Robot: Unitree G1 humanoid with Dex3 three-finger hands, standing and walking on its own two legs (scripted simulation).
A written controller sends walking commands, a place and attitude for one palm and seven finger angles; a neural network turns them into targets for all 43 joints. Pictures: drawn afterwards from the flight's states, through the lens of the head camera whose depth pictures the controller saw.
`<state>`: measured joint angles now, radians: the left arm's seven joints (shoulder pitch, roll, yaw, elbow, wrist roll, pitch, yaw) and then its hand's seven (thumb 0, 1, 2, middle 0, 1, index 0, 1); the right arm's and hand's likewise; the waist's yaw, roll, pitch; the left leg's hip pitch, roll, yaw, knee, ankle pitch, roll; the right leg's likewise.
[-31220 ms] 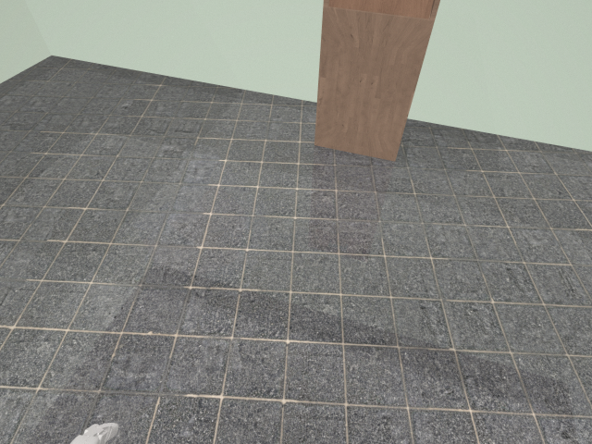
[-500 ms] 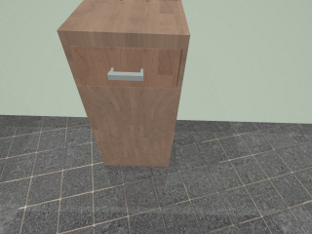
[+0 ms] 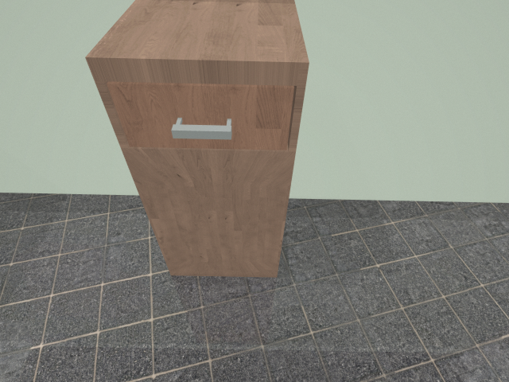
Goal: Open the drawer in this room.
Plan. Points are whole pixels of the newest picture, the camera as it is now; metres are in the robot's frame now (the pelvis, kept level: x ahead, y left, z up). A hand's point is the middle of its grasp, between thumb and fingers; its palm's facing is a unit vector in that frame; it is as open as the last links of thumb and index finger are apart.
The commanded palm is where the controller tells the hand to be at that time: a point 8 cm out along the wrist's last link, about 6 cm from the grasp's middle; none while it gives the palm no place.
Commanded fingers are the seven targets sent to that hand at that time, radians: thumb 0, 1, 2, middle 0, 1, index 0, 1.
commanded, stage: shuffle to correct the standing spot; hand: left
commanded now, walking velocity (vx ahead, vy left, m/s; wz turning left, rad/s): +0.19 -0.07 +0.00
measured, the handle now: (203, 126) +0.64 +0.17 +0.04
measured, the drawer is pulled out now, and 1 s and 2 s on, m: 0.00 0.00 0.00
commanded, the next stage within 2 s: come to a stop and stand still in 0.50 s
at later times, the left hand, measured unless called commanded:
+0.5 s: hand out of the picture +0.06 +0.15 -0.19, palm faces +0.03 -0.99 -0.12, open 7.4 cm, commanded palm none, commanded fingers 0.00 0.90 0.90 -0.20 -0.30 -0.20 -0.30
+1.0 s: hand (213, 329) +0.26 +0.10 -0.18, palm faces +0.08 -0.98 -0.17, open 7.3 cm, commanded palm none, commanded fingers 0.00 0.90 0.90 -0.20 -0.30 -0.20 -0.30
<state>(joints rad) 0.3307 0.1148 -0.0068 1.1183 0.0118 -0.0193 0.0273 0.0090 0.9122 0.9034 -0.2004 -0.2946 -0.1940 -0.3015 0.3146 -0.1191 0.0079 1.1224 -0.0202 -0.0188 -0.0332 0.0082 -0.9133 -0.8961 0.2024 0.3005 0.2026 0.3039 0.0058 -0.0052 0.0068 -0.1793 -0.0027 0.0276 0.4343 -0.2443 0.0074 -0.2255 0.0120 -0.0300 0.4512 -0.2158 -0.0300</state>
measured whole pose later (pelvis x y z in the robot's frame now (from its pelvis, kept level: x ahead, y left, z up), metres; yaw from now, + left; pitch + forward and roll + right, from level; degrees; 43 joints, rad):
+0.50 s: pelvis +0.10 -0.01 -0.01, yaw +0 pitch +1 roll +0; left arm 0.36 0.13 0.04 1.12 0.03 0.01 0.00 0.01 0.91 0.90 -0.20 -0.29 -0.19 -0.30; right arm 0.38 -0.09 0.00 1.11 -0.04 -0.08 -0.05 0.00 -0.91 -0.90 0.20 0.30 0.20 0.30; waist -0.02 -0.04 0.02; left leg -0.11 0.04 0.10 0.52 -0.42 0.01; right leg -0.46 -0.01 -0.08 1.11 -0.45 -0.05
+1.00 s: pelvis +0.15 -0.07 -0.02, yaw +3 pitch -1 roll +1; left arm 0.09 0.15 0.03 0.94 0.03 0.02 0.03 0.00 0.92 0.90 -0.20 -0.30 -0.20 -0.30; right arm 0.17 -0.19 -0.06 0.99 -0.02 0.04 -0.01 0.00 -0.91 -0.90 0.20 0.30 0.20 0.30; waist 0.01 -0.04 0.08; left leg -0.42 0.00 0.07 0.90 -0.46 -0.02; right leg -0.41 -0.09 -0.15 0.55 -0.13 -0.04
